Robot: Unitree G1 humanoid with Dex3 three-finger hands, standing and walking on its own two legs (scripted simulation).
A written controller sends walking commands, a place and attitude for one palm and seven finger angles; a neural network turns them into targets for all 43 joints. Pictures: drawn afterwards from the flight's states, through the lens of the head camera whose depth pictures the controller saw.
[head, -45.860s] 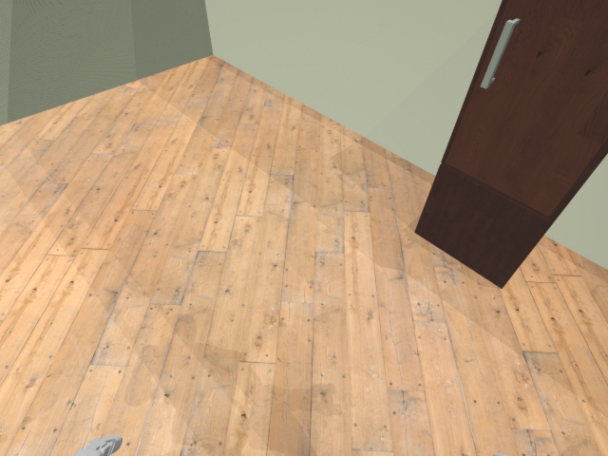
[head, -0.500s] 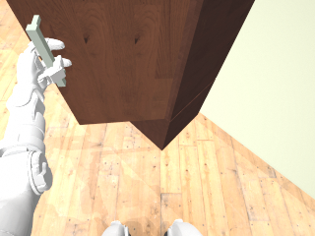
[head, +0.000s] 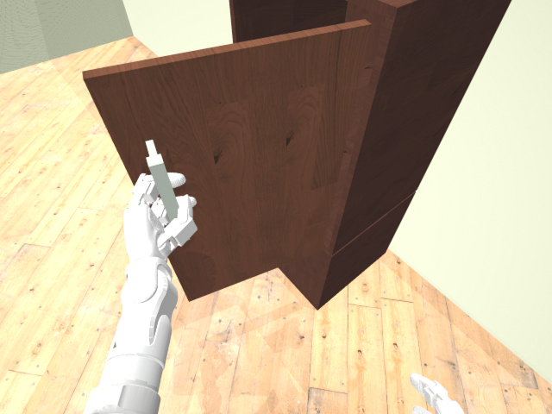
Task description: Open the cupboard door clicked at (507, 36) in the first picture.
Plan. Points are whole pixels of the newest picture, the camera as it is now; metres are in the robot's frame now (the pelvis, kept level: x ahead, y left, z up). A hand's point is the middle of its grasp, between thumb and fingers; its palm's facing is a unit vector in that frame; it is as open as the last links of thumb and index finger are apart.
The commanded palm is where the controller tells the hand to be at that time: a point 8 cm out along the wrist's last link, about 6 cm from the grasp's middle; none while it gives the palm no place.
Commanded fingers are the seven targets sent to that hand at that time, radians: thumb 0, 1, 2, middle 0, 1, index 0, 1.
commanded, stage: pull the door open along its arc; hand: left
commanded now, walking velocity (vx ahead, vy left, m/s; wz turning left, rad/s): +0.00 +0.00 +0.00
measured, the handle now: (168, 195) +0.41 +0.18 +0.09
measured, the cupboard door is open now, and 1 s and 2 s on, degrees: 74 97 97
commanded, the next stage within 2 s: open thumb and fingers to let go in 0.28 s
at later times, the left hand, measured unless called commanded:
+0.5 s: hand (254, 281) +0.27 +0.04 +0.09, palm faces +0.39 -0.92 -0.01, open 5.8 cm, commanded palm +0.23 +0.09 +0.09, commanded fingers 0.00 0.41 0.69 -0.37 -1.30 -0.37 -1.30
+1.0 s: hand (250, 281) +0.27 +0.05 +0.09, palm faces +0.36 -0.93 +0.00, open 13.6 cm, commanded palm +0.23 +0.09 +0.09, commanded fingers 0.00 -0.50 0.30 -0.22 -0.70 -0.22 -0.70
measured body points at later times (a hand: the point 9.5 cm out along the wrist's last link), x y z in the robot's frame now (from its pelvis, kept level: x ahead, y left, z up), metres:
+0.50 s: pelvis -0.01 -0.05 +0.01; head -0.01 -0.07 +0.46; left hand +0.25 +0.09 +0.09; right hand +0.18 -0.25 -0.09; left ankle +0.00 +0.11 -0.71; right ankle -0.02 -0.12 -0.71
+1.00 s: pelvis -0.01 -0.04 +0.01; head -0.01 -0.06 +0.45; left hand +0.25 +0.10 +0.09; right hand +0.19 -0.24 -0.09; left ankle +0.00 +0.11 -0.71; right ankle -0.02 -0.12 -0.71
